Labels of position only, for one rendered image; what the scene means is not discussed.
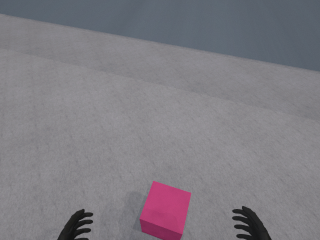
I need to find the right robot hand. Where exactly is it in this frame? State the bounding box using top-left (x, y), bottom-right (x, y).
top-left (232, 206), bottom-right (272, 240)

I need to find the carton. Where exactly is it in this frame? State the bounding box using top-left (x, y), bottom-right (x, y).
top-left (139, 181), bottom-right (191, 240)

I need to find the left robot hand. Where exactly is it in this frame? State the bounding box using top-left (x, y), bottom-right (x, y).
top-left (57, 209), bottom-right (93, 240)

